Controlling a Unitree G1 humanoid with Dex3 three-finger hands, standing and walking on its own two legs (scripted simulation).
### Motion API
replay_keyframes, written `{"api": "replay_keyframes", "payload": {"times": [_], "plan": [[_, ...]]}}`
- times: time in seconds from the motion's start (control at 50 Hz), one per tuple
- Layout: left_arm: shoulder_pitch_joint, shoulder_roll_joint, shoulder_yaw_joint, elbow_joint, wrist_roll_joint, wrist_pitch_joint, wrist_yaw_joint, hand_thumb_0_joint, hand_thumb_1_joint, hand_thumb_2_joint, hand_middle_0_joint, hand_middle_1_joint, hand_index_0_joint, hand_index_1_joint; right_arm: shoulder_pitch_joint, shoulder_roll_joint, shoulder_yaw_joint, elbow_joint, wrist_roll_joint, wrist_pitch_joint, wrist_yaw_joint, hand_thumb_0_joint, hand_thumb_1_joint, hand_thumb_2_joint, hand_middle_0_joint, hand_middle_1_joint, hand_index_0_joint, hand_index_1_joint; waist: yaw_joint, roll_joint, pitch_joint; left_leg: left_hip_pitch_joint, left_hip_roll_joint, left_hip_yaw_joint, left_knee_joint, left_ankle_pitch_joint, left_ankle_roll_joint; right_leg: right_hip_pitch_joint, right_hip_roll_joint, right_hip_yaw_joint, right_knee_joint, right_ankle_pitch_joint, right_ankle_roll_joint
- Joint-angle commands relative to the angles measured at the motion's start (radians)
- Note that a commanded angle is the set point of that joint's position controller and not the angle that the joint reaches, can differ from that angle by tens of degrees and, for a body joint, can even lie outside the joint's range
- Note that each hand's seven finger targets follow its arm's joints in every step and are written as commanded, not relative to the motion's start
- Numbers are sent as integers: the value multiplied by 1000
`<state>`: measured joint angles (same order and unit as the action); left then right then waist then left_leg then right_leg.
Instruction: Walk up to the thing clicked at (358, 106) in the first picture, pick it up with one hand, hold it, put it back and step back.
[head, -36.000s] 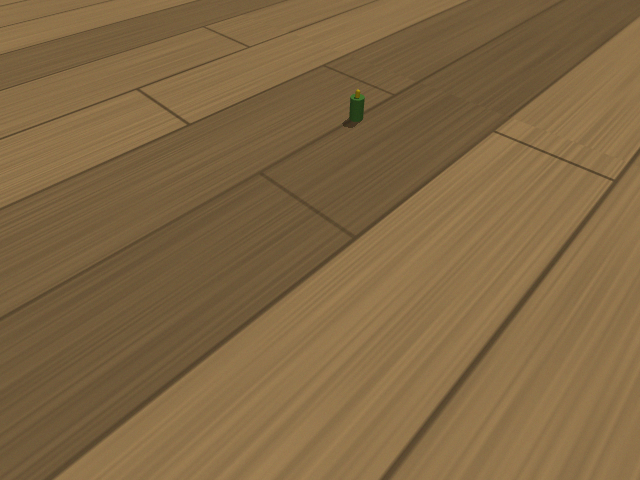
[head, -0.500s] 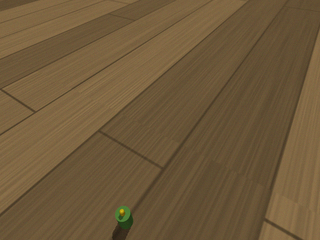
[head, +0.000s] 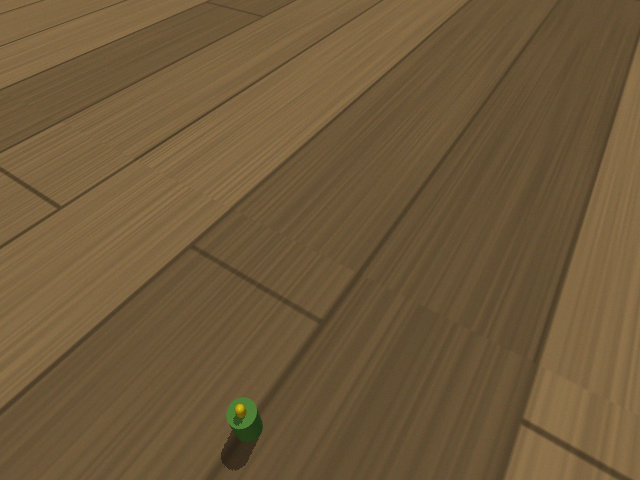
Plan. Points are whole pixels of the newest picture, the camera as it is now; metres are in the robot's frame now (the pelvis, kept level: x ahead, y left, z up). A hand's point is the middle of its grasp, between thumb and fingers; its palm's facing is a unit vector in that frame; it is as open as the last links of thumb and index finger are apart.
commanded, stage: step back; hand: left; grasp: from the side
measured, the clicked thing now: (244, 418) +0.42 +0.24 -0.69
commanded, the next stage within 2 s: none
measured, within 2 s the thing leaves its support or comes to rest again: neither
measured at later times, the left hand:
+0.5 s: hand out of the picture +0.05 +0.30 -0.18, palm faces -0.03 -0.93 -0.38, open 7.4 cm
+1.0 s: hand out of the picture -0.07 +0.29 -0.15, palm faces -0.08 -0.91 -0.40, open 7.4 cm
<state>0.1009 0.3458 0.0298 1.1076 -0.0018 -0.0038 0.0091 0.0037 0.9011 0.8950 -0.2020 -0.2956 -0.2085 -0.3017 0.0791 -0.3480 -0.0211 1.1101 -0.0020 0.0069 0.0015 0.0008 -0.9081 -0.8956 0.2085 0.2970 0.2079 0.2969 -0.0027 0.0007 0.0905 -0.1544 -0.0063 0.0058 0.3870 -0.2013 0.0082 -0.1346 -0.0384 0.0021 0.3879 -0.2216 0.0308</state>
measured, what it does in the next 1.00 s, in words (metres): walks backwards: left foot, then right foot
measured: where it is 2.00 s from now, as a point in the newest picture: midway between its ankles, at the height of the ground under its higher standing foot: outside the picture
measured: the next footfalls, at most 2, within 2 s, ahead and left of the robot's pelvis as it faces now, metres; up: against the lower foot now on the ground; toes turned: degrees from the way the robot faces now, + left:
left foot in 0.42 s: -0.08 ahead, +0.13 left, +0.00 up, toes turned -1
right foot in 0.82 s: -0.13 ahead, -0.07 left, +0.00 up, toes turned +0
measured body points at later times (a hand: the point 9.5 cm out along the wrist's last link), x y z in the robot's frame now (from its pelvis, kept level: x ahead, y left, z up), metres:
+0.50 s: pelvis -0.10 +0.04 -0.03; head -0.03 +0.07 +0.42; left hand +0.05 +0.35 -0.16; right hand -0.05 -0.28 -0.14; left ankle -0.12 +0.13 -0.75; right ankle -0.04 -0.12 -0.72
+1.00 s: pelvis -0.20 +0.04 -0.01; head -0.14 +0.02 +0.43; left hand -0.07 +0.34 -0.12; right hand -0.11 -0.28 -0.14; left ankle -0.22 +0.17 -0.67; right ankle -0.17 -0.07 -0.74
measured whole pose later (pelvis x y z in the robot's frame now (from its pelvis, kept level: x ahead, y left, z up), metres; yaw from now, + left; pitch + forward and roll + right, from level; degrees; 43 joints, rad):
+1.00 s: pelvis -0.20 +0.04 -0.01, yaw -5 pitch -2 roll +2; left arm 0.15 0.35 0.07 0.82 0.03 0.03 0.01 0.01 0.90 0.89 -0.20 -0.30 -0.21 -0.30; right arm 0.12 -0.37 -0.05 0.87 0.01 0.04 -0.02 0.00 -0.91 -0.90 0.21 0.30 0.21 0.30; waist 0.02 -0.01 0.17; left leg -0.42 -0.12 -0.10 1.10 -0.54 0.00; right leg -0.30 0.02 0.09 0.59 -0.26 -0.03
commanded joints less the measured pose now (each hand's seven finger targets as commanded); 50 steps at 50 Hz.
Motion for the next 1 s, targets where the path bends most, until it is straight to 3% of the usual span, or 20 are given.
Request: {"api": "replay_keyframes", "payload": {"times": [0.0, 0.1, 0.16, 0.18, 0.2, 0.28, 0.36, 0.38, 0.42, 0.44, 0.46, 0.52, 0.68, 0.74, 0.78, 0.82, 0.84, 0.86, 0.92, 0.98], "plan": [[-10, 222, 55, -111, -5, 0, 21, 0, 900, 900, -200, -300, -200, -300, -9, -249, -70, -99, 6, 5, -7, 0, -900, -900, 200, 300, 200, 300, -17, 28, -148, 13, 155, -110, 41, 456, 96, -16, -36, 26, 129, 298, -67], [9, 235, 59, -164, 10, 11, 19, 0, 900, 900, -200, -300, -200, -300, -30, -253, -85, -166, 8, 26, -3, 0, -900, -900, 200, 300, 200, 300, -6, 41, -190, -55, 124, -103, 152, 273, 118, -44, -62, 78, 182, 261, -115], [23, 319, 87, -189, 17, 10, 18, 0, 900, 900, -200, -300, -200, -300, -30, -208, -78, -194, 6, 38, 3, 0, -900, -900, 200, 300, 200, 300, 21, -126, -162, -132, -42, -20, 416, -31, 38, -90, -247, 280, 12, 336, -245], [-14, 353, 96, -214, 28, 8, 21, 0, 900, 900, -200, -300, -200, -300, -14, -195, -78, -203, 0, 48, 6, 0, -900, -900, 200, 300, 200, 300, 27, -228, -136, -170, -103, -21, 588, -329, 24, -139, -345, 377, -52, 360, -319], [-31, 362, 102, -236, 43, 4, 23, 0, 900, 900, -200, -300, -200, -300, 16, -198, -80, -205, -8, 55, 6, 0, -900, -900, 200, 300, 200, 300, 18, -223, -113, -184, -75, -83, 670, -397, 24, -189, -373, 398, -43, 356, -349], [-140, 300, 94, -298, 51, 12, 31, 0, 900, 900, -200, -300, -200, -300, 128, -225, -93, -193, 14, 44, 13, 0, -900, -900, 200, 300, 200, 300, -34, -220, -116, -151, -42, -82, 603, -315, 31, -211, -247, 220, 42, 272, -249], [-92, 285, 88, -324, 29, 37, 23, 0, 900, 900, -200, -300, -200, -300, 165, -206, -90, -201, -19, 16, 1, 0, -900, -900, 200, 300, 200, 300, -36, -135, -152, -101, -17, -8, 58, -30, 10, -53, -158, 155, 228, 257, -149], [-61, 252, 80, -326, 20, 48, 19, 0, 900, 900, -200, -300, -200, -300, 149, -223, -99, -205, -35, 9, -4, 0, -900, -900, 200, 300, 200, 300, -19, -24, -149, -21, 34, -101, -2, 147, 5, -129, -84, 112, 339, 171, -114], [-12, 179, 67, -326, 10, 57, 29, 0, 900, 900, -200, -300, -200, -300, 117, -337, -122, -235, -61, 4, -14, 0, -900, -900, 200, 300, 200, 300, 15, 174, -120, 120, 257, -366, 35, 629, 54, -446, 147, 116, 583, -369, -63], [-37, 203, 73, -339, 18, 57, 41, 0, 900, 900, -200, -300, -200, -300, 133, -379, -129, -253, -45, 5, -16, 0, -900, -900, 200, 300, 200, 300, -41, 201, -125, 33, 339, -410, 26, 674, 131, -413, 149, 183, 650, -424, -49], [-84, 219, 78, -333, 25, 55, 47, 0, 900, 900, -200, -300, -200, -300, 113, -373, -132, -256, -40, 4, -21, 0, -900, -900, 200, 300, 200, 300, -56, 200, -106, -31, 356, -462, -24, 542, 161, -388, 150, 223, 729, -404, -49], [-3, 221, 81, -309, 8, 56, 33, 0, 900, 900, -200, -300, -200, -300, 4, -268, -103, -280, -42, -3, -41, 0, -900, -900, 200, 300, 200, 300, 28, 144, -70, 28, 201, -220, 50, 548, 85, -436, 145, 231, 786, -228, -59], [-8, 199, 87, -362, 28, 32, 20, 0, 900, 900, -200, -300, -200, -300, 148, -261, -114, -287, -18, -4, -51, 0, -900, -900, 200, 300, 200, 300, -49, 94, -152, 233, 263, -247, 141, 552, 204, -370, 87, 128, 476, -259, -24], [54, 192, 90, -340, 31, 27, 13, 0, 900, 900, -200, -300, -200, -300, 93, -277, -114, -307, -15, 4, -43, 0, -900, -900, 200, 300, 200, 300, -17, 122, -158, 113, 251, -223, 157, 410, 200, -233, 65, 63, 293, -214, -45], [125, 184, 95, -303, 36, 18, 11, 0, 900, 900, -200, -300, -200, -300, 47, -270, -106, -319, -6, 12, -37, 0, -900, -900, 200, 300, 200, 300, 22, 80, -160, 7, 216, -184, 218, 312, 159, -78, 70, 40, 58, -3, -65], [127, 266, 116, -312, 50, 5, 13, 0, 900, 900, -200, -300, -200, -300, 48, -223, -87, -333, 11, 12, -30, 0, -900, -900, 200, 300, 200, 300, 15, -114, -189, -198, 96, -117, 350, 52, 67, 60, -83, 292, 43, 283, -136], [72, 327, 124, -333, 34, 12, 9, 0, 900, 900, -200, -300, -200, -300, 19, -197, -81, -338, 11, 17, -32, 0, -900, -900, 200, 300, 200, 300, 31, -263, -115, -255, -66, -29, 512, -239, 10, -69, -248, 477, -21, 323, -291], [20, 358, 128, -372, 46, 8, 10, 0, 900, 900, -200, -300, -200, -300, 38, -219, -94, -323, 2, 25, -42, 0, -900, -900, 200, 300, 200, 300, 39, -301, -70, -211, -71, -97, 721, -454, -10, -216, -353, 590, -48, 347, -377], [-1, 258, 112, -399, 29, 10, 18, 0, 900, 900, -200, -300, -200, -300, 93, -231, -85, -285, 12, 21, -32, 0, -900, -900, 200, 300, 200, 300, 6, -127, -53, -267, -106, -168, 798, -369, -9, -142, -211, 341, 21, 460, -299], [5, 228, 106, -407, 40, 19, 20, 0, 900, 900, -200, -300, -200, -300, 122, -210, -70, -286, 7, 13, -38, 0, -900, -900, 200, 300, 200, 300, 14, -111, -106, -272, -112, -125, 727, -320, -28, -54, -134, 242, 74, 478, -250]]}}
